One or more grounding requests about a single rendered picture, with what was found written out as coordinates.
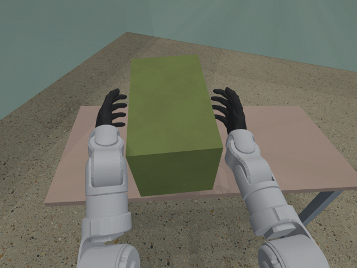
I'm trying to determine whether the left robot hand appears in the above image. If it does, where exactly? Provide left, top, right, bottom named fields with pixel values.
left=95, top=88, right=127, bottom=127

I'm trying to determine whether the right robot forearm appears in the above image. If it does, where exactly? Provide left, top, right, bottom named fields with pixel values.
left=225, top=129, right=330, bottom=268

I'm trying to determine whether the carton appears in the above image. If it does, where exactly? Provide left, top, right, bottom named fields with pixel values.
left=126, top=54, right=223, bottom=197

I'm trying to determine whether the right robot hand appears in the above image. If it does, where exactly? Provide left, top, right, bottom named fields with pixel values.
left=211, top=87, right=247, bottom=134

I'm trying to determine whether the robot left upper arm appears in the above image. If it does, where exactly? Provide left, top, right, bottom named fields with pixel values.
left=78, top=243, right=140, bottom=268

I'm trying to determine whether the robot right upper arm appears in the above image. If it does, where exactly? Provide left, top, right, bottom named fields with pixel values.
left=258, top=234, right=329, bottom=268

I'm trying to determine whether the table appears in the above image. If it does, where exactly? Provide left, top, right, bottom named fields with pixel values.
left=44, top=106, right=357, bottom=238

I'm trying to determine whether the left robot forearm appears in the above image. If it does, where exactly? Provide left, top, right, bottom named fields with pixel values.
left=76, top=125, right=132, bottom=268

